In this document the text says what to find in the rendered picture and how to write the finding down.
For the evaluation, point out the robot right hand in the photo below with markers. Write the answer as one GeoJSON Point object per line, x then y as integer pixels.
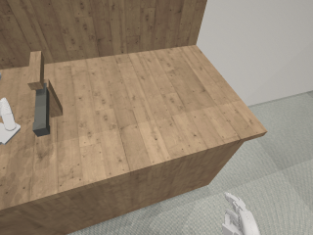
{"type": "Point", "coordinates": [244, 222]}

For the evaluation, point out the tap lever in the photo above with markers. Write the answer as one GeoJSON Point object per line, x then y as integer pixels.
{"type": "Point", "coordinates": [41, 125]}

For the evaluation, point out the counter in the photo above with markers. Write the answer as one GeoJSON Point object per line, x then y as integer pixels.
{"type": "Point", "coordinates": [137, 113]}

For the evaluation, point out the robot left hand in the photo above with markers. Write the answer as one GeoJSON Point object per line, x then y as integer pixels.
{"type": "Point", "coordinates": [9, 128]}

